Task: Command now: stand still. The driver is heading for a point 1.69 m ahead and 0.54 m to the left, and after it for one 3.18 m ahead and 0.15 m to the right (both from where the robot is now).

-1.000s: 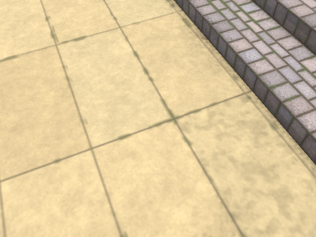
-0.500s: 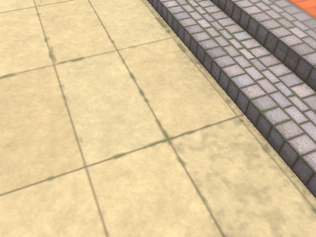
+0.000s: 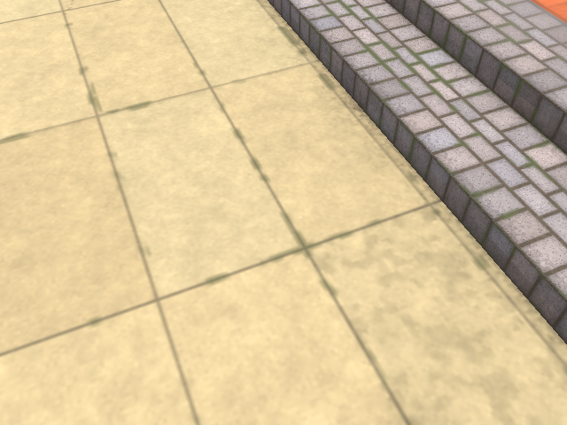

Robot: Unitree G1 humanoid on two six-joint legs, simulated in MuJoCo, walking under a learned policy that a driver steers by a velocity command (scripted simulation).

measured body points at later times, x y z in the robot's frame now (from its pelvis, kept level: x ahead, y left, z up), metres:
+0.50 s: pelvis +0.00 +0.00 +0.00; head +0.02 +0.00 +0.45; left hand +0.06 +0.26 -0.15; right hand +0.02 -0.25 -0.15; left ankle -0.03 +0.11 -0.74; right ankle +0.04 -0.12 -0.74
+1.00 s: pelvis +0.02 -0.01 +0.00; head +0.02 -0.01 +0.45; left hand +0.05 +0.25 -0.16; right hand -0.01 -0.25 -0.16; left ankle -0.03 +0.11 -0.74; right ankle +0.03 -0.11 -0.73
